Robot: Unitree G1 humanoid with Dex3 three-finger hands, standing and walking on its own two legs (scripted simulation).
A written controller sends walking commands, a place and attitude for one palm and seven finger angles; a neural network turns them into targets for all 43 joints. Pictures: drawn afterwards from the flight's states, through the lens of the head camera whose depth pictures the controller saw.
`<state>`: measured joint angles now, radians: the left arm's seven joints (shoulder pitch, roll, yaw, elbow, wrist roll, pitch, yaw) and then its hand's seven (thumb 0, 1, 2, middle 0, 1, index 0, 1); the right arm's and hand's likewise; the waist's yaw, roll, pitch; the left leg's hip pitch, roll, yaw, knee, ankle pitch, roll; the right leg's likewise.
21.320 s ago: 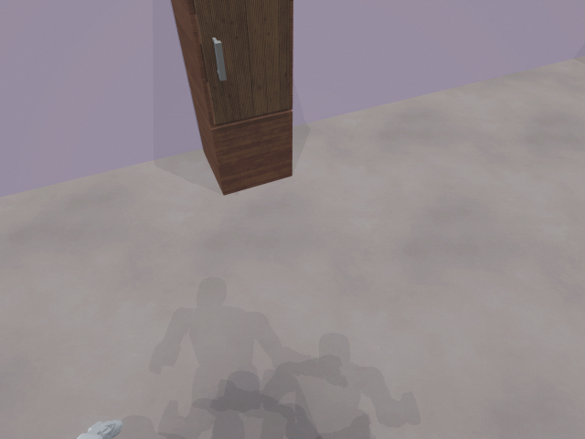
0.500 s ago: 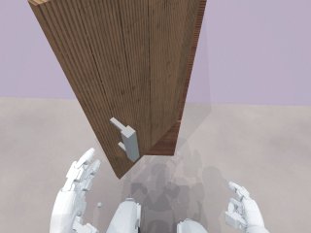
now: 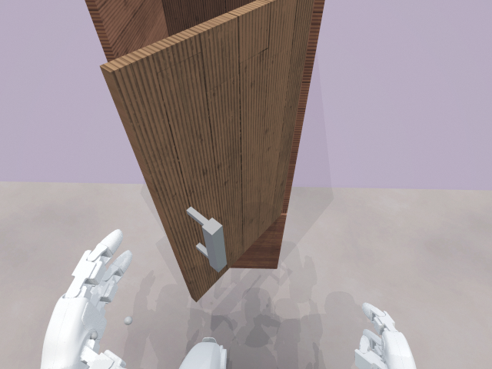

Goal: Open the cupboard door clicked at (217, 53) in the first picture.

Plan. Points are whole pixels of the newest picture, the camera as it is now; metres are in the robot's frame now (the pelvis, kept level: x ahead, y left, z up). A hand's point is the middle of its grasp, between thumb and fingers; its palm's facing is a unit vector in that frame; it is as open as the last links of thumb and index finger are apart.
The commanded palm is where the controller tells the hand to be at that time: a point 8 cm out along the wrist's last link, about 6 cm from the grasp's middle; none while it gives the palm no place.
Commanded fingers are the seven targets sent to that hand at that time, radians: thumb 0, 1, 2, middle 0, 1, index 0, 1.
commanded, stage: draw the hand back to the body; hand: left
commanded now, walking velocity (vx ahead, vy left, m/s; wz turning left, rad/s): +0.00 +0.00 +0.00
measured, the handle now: (206, 239) +0.33 +0.09 +0.02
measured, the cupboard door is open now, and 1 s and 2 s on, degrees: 50 50 50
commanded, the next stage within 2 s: step back with the hand held close in 1.24 s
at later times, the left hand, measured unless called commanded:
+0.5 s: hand (54, 281) +0.19 +0.23 +0.16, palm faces +0.28 -0.88 -0.38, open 13.5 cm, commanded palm +0.16 +0.27 +0.19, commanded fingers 0.00 0.31 0.64 -0.18 -0.30 -0.18 -0.30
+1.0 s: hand out of the picture +0.24 +0.27 +0.25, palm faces +0.46 -0.79 -0.40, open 7.9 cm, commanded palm +0.19 +0.31 +0.26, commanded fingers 0.00 0.90 0.90 -0.20 -0.30 -0.20 -0.30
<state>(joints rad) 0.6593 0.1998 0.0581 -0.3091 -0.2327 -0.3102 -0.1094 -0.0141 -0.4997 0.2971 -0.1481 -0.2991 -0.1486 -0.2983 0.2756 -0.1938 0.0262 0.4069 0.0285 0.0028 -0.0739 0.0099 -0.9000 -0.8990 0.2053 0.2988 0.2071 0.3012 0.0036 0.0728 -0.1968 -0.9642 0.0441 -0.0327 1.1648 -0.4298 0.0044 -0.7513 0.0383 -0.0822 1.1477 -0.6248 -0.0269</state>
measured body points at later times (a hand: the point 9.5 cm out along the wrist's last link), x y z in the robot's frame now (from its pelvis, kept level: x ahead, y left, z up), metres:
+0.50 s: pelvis +0.03 +0.01 +0.06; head +0.01 -0.01 +0.51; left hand +0.17 +0.27 +0.18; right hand +0.21 -0.21 -0.01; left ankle +0.08 +0.11 -0.65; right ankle -0.03 -0.11 -0.65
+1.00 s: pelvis +0.04 +0.01 +0.09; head +0.02 -0.02 +0.54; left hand +0.21 +0.31 +0.28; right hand +0.23 -0.22 +0.01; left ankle +0.08 +0.11 -0.65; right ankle -0.03 -0.11 -0.65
